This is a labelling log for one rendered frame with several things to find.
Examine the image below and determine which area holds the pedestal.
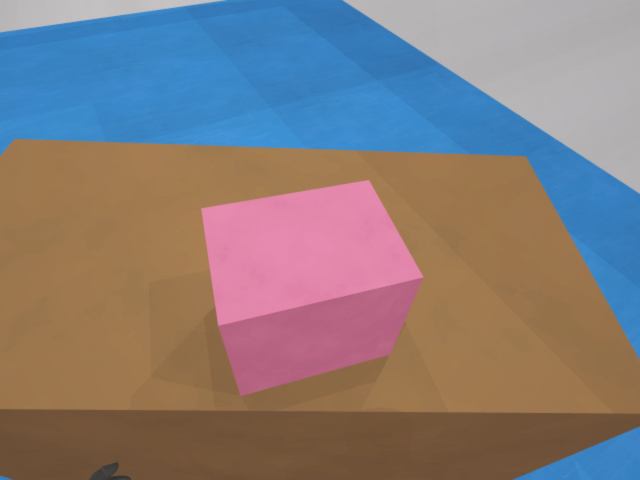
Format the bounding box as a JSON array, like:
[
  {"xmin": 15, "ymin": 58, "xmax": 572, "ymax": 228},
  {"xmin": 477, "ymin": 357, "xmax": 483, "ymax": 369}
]
[{"xmin": 0, "ymin": 139, "xmax": 640, "ymax": 480}]

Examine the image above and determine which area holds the carton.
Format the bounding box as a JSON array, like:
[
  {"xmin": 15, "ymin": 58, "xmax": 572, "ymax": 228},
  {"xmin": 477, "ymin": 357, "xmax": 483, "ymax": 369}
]
[{"xmin": 201, "ymin": 180, "xmax": 424, "ymax": 396}]

